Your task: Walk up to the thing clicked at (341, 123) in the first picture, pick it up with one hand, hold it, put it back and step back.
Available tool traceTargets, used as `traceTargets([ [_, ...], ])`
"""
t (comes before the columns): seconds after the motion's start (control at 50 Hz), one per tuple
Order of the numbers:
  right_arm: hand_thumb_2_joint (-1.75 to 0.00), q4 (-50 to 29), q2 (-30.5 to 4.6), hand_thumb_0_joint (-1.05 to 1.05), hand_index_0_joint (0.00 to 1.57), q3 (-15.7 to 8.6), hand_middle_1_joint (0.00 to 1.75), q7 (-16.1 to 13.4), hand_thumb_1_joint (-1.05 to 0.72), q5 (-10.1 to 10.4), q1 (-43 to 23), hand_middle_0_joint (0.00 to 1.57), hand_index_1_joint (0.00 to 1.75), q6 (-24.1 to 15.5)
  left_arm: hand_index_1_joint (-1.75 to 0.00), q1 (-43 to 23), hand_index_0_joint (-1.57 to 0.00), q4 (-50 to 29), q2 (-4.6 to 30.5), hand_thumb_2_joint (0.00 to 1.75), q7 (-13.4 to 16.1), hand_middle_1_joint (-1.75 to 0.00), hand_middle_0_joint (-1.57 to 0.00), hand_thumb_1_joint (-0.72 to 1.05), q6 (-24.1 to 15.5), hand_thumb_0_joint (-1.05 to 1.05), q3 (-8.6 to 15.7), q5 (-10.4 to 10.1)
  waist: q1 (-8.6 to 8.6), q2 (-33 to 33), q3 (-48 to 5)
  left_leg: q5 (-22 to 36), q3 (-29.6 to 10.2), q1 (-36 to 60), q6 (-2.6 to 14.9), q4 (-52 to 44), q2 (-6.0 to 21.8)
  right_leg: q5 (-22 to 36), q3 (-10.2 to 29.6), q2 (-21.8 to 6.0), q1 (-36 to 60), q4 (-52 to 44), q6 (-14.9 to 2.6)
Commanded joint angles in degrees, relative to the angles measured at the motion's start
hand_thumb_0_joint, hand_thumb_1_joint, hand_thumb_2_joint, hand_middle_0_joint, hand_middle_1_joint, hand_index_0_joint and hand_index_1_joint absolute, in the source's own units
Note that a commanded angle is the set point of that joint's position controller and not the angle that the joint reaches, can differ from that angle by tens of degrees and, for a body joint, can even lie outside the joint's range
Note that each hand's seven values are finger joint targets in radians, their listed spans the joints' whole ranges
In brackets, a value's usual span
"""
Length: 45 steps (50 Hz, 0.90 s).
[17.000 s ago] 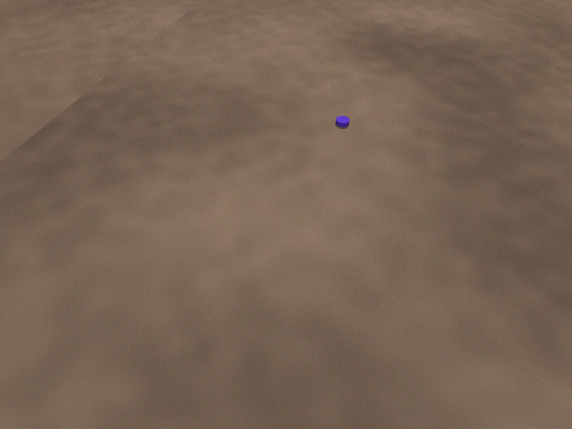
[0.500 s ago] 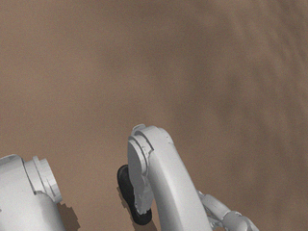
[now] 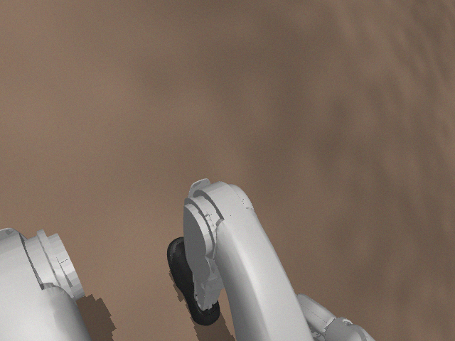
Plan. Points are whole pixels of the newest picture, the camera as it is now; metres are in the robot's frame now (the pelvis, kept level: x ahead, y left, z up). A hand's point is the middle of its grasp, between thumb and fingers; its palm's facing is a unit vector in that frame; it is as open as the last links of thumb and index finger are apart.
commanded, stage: close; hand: left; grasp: from above
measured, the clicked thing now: out of the picture +0.41 +0.36 -0.28
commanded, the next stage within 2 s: settle in 1.56 s
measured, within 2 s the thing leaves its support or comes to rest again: leaves its support in 1.92 s
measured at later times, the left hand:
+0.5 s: hand out of the picture +0.40 +0.36 -0.26, palm faces -0.45 -0.20 -0.87, open 13.6 cm
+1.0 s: hand out of the picture +0.39 +0.35 -0.25, palm faces -0.38 -0.15 -0.91, open 11.8 cm
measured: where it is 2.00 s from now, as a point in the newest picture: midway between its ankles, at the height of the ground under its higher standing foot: (141, 323)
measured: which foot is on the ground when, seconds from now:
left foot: down 0.00-1.00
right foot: down 0.00-1.00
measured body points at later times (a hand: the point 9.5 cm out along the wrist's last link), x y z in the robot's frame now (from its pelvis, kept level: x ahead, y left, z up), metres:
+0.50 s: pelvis +0.00 +0.00 +0.00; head +0.26 +0.16 +0.33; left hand +0.42 +0.37 -0.21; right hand +0.09 -0.24 -0.05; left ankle +0.07 +0.14 -0.26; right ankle +0.11 -0.12 -0.26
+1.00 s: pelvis -0.01 +0.00 +0.00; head +0.25 +0.15 +0.34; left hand +0.41 +0.35 -0.20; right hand +0.10 -0.24 -0.05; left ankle +0.07 +0.14 -0.26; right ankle +0.11 -0.12 -0.26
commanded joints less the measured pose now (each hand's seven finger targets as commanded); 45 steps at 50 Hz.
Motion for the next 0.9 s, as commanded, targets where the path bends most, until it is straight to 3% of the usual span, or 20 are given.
traceTargets([
  [0.0,-0.9,0.21,-18.94,0.0,0.2,-5.83,0.3,-0.8,-0.89,-0.01,6.73,0.2,0.3,0.15,-1.04,-10.71,-0.07,-6.36,9.75,0.98,4.33,-1.04,-0.07,-0.49,-1.52,0.0,-0.06,1.2,-2.35,31.06,-36.09,12.33,8.0,28.68,1.0,-15.01,2.24,17.47,-7.3,2.04,17.14,-11.85,-4.65],
  [0.06,-0.9,0.66,-19.76,0.0,0.2,-6.72,0.3,-0.79,-0.89,-0.3,6.79,0.2,0.3,0.25,-1.03,-11.72,-0.09,-6.99,10.41,0.95,6.94,-1.04,-0.08,-0.46,-0.82,0.0,0.69,2.39,-2.44,30.63,-34.88,10.63,7.98,27.87,0.97,-15.5,2.19,15.83,-7.29,2.04,15.7,-12.22,-4.78],
  [0.1,-0.9,0.56,-19.78,0.0,0.2,-7.01,0.3,-0.79,-0.89,-0.39,5.89,0.2,0.3,0.1,-1.02,-11.34,-0.09,-6.23,9.41,0.94,8.18,-1.04,-0.08,-0.46,0.38,0.0,-0.31,2.72,-3.03,30.06,-33.56,8.68,8.31,27.09,0.99,-15.73,2.25,14.36,-6.7,2.11,15.38,-12.92,-4.81],
  [0.22,-0.9,0.73,-19.66,0.0,0.2,-7.89,0.3,-0.81,-0.89,0.49,6.28,0.2,0.3,-0.33,-1.01,-14.49,-0.09,-5.84,8.76,0.92,9.3,-1.03,-0.08,-0.45,4.85,0.0,-1.08,1.15,-3.76,29.44,-33.1,6.16,8.03,25.72,1.1,-16.09,2.5,12.32,-5.8,1.67,12.77,-13.65,-4.69],
  [0.26,-0.9,0.43,-19.8,0.0,0.2,-8.27,0.3,-0.62,-0.89,0.77,6.68,0.2,0.3,-1.03,-1.02,-16.19,-0.09,-5.31,7.93,0.92,7.82,-1.04,-0.08,-0.45,6.11,0.0,-2.13,0.6,-4.55,30.34,-31.98,5.67,8.05,25.75,1.15,-15.97,2.41,12.2,-5.66,1.36,11.44,-13.39,-4.66],
  [0.3,-0.9,-0.38,-19.94,0.0,0.2,-8.38,0.3,-0.52,-0.89,1.22,6.98,0.2,0.3,-1.58,-1.01,-16.72,-0.11,-4.41,9.2,0.91,5.89,-1.02,-0.1,-0.44,6.9,0.0,-1.33,-0.32,-4.39,29.45,-31.29,5.14,8.3,24.64,1.45,-15.67,2.24,11.52,-5.16,1.35,11.25,-13.71,-4.65],
  [0.32,-0.9,-0.33,-20.2,0.0,0.2,-8.22,0.3,-0.66,-0.89,1.42,7.79,0.2,0.3,-1.49,-1.0,-15.12,-0.12,-2.78,11.0,0.91,5.26,-1.01,-0.11,-0.44,7.25,0.0,0.4,-0.72,-4.12,28.94,-32.17,6.38,8.07,24.86,1.47,-15.95,2.32,12.56,-5.34,1.39,12.43,-13.81,-4.63],
  [0.36,-0.9,-0.15,-19.58,0.0,0.2,-7.52,0.3,-0.47,-0.89,1.75,8.12,0.2,0.3,-2.03,-1.0,-15.08,-0.11,-2.82,10.39,0.92,3.12,-1.01,-0.1,-0.44,6.99,0.0,0.17,-1.56,-3.54,30.13,-32.84,8.96,7.26,26.49,1.08,-16.34,2.23,14.4,-6.1,0.94,12.32,-12.36,-4.63],
  [0.42,-0.9,-0.44,-19.49,0.0,0.2,-6.82,0.3,-0.27,-0.89,1.3,8.46,0.2,0.3,-2.09,-0.99,-15.01,-0.12,-3.84,9.16,0.91,0.49,-1.0,-0.12,-0.44,5.76,0.0,-1.46,-2.04,-4.03,31.83,-34.91,12.26,6.6,29.54,0.72,-16.45,2.28,17.09,-6.9,1.12,14.47,-11.28,-4.66],
  [0.44,-0.9,-0.69,-19.44,0.0,0.2,-6.65,0.3,-0.39,-0.89,1.74,7.61,0.2,0.3,-2.12,-1.0,-14.92,-0.12,-4.57,9.28,0.9,-0.15,-1.01,-0.11,-0.43,5.36,0.0,-1.91,-2.33,-3.38,32.12,-35.39,12.67,6.47,30.11,0.56,-16.4,2.3,17.45,-6.87,0.95,14.21,-10.82,-4.73],
  [0.5,-0.9,-0.95,-20.11,0.0,0.2,-6.25,0.3,-0.73,-0.89,1.54,8.03,0.2,0.3,-1.34,-0.98,-15.0,-0.16,-7.2,10.62,0.87,-0.5,-1.0,-0.14,-0.38,2.95,0.0,-1.49,-2.2,-3.17,34.98,-37.65,15.25,6.5,32.41,0.27,-16.39,2.47,19.49,-7.25,1.21,16.18,-10.96,-4.78],
  [0.58,-0.9,-0.91,-19.17,0.0,0.2,-5.13,0.3,-0.48,-0.89,1.02,8.54,0.2,0.3,-0.57,-0.98,-11.52,-0.18,-4.63,8.56,0.84,-0.76,-1.01,-0.15,-0.33,1.2,0.0,-2.44,-1.87,-3.68,31.09,-34.22,14.11,7.83,28.53,1.0,-15.14,2.19,19.26,-7.26,1.6,17.22,-12.21,-4.34],
  [0.62,-0.9,-0.93,-19.74,0.0,0.2,-4.92,0.3,-0.82,-0.89,0.79,9.14,0.2,0.3,-0.09,-0.97,-11.69,-0.19,-5.7,10.33,0.85,0.57,-1.0,-0.17,-0.32,-0.1,0.0,-0.58,-1.85,-3.05,30.55,-35.13,14.28,7.88,28.46,1.24,-15.22,2.25,19.72,-7.18,1.9,18.34,-13.19,-4.2],
  [0.72,-0.9,-1.49,-19.12,0.0,0.2,-4.34,0.3,-0.76,-0.89,0.1,7.88,0.2,0.3,0.18,-0.95,-11.33,-0.27,-6.18,9.3,0.82,3.2,-1.0,-0.22,-0.2,-1.44,0.0,-1.18,-0.05,-3.44,29.03,-34.23,11.95,7.73,27.46,1.38,-14.47,2.22,17.7,-7.64,1.88,17.02,-12.54,-4.25],
  [0.78,-0.9,-1.17,-20.13,0.0,0.2,-5.51,0.3,-1.62,-0.89,0.09,6.61,0.2,0.3,0.28,-0.93,-12.81,-0.32,-8.19,12.22,0.76,5.8,-0.99,-0.26,-0.13,-1.14,0.0,0.52,0.65,-2.93,29.33,-33.95,8.24,8.1,27.03,1.24,-15.74,2.4,13.76,-6.34,2.09,17.05,-13.96,-4.7],
  [0.88,-0.9,-0.66,-19.85,0.0,0.2,-6.44,0.3,-1.9,-0.89,-0.29,7.34,0.2,0.3,0.38,-0.85,-12.93,-0.33,-7.13,10.79,0.67,8.52,-0.92,-0.26,-0.12,2.06,0.0,0.03,1.59,-3.62,28.89,-33.76,6.82,8.53,25.78,1.24,-15.96,2.36,12.38,-5.61,2.14,15.75,-14.85,-4.71],
])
